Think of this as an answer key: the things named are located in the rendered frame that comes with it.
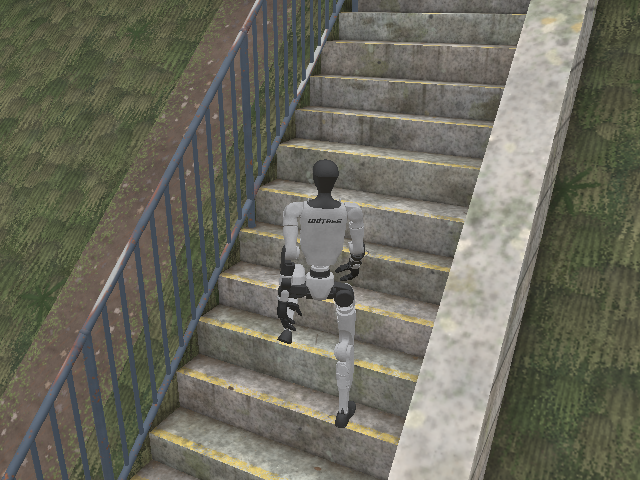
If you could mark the right robot upper arm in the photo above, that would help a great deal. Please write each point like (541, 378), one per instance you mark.
(356, 225)

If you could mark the left robot hand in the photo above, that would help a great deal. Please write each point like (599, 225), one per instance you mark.
(282, 313)

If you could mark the right robot thigh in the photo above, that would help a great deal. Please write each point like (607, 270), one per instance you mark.
(346, 316)

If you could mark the robot left forearm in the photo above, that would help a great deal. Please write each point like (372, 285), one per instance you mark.
(286, 277)

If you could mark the right robot hand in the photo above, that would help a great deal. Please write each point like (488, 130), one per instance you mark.
(353, 274)

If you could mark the humanoid robot torso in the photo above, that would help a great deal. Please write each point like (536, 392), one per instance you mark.
(321, 239)

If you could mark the left robot upper arm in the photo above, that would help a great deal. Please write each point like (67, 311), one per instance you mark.
(290, 229)

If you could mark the robot right forearm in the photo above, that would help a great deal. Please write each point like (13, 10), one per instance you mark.
(355, 260)

